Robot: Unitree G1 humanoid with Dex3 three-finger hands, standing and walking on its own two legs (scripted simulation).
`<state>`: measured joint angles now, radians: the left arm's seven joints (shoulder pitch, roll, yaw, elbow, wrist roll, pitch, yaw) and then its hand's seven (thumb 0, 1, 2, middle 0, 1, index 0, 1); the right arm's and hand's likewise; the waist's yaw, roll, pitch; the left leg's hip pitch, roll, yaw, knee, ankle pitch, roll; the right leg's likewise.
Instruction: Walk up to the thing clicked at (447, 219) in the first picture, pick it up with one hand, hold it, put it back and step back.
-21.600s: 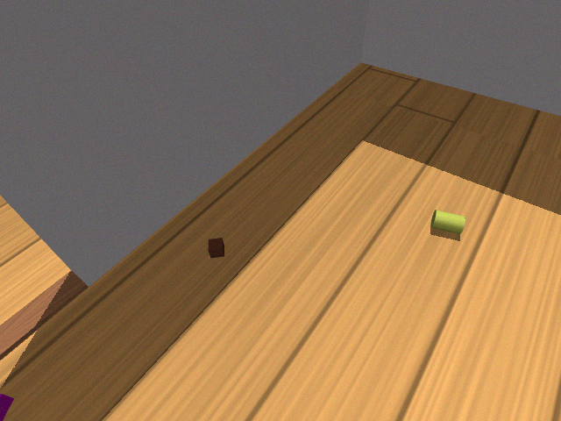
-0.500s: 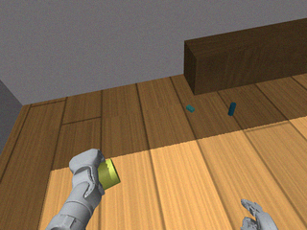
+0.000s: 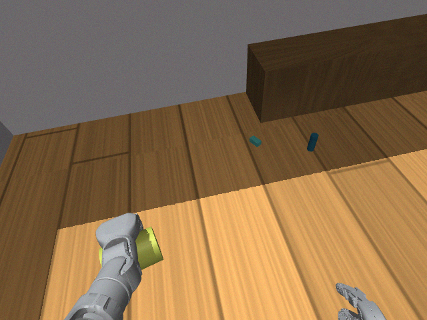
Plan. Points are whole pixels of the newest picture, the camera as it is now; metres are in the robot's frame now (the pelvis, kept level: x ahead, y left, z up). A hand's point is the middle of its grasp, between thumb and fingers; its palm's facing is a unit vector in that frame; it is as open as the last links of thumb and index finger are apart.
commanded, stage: crouch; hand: left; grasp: from above
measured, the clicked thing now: (132, 253) +0.30 +0.22 -0.11
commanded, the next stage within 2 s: lower in 1.66 s
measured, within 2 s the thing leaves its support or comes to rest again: neither
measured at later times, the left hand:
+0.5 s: hand (155, 256) +0.37 +0.23 -0.32, palm faces -0.34 -0.16 -0.92, open 10.5 cm
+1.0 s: hand (166, 268) +0.39 +0.23 -0.50, palm faces -0.39 -0.17 -0.91, open 10.4 cm
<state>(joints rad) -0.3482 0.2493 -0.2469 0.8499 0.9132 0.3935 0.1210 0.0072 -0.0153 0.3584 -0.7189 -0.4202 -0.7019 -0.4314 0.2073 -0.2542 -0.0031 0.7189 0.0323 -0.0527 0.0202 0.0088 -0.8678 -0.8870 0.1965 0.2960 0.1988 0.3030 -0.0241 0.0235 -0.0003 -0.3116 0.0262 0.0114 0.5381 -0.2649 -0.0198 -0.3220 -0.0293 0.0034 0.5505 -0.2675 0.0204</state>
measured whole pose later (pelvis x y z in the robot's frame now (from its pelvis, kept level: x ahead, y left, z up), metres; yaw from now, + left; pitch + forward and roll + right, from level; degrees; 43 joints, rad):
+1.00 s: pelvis -0.07 +0.00 -0.33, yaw -2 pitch +38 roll -4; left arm -0.92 0.49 0.11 1.42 1.02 0.15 0.48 0.00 0.04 0.23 -0.80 -0.27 -0.78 -0.28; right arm 0.15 -0.26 0.02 0.80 -0.13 -0.15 0.11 0.00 -0.88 -0.89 0.20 0.30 0.20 0.30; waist -0.23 0.02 -0.16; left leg -2.03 0.02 -0.09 2.06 -0.70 -0.03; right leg -2.00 -0.01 -0.02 2.02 -0.68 0.03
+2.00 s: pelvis -0.08 +0.01 -0.44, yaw -6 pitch +35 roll -7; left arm -1.11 0.69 0.17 1.65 1.09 0.05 0.50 0.00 0.03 0.21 -0.84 -0.22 -0.83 -0.23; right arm 0.18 -0.31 0.09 0.81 -0.18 -0.19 0.23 0.00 -0.90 -0.89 0.19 0.30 0.20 0.30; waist -0.30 0.01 -0.02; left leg -2.31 0.01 -0.15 2.40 -0.71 -0.03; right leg -2.27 0.02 -0.04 2.32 -0.67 0.05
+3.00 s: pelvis -0.08 +0.02 -0.46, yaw -11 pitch +31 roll -12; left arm -1.15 0.87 0.22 1.78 1.12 0.01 0.65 0.00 0.03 0.22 -0.85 -0.21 -0.83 -0.22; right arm 0.17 -0.34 0.21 0.75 -0.24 -0.28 0.33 0.00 -0.90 -0.89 0.19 0.30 0.20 0.30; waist -0.40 -0.07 0.12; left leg -2.34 0.02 -0.23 2.52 -0.73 -0.02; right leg -2.27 0.04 -0.10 2.36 -0.66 0.06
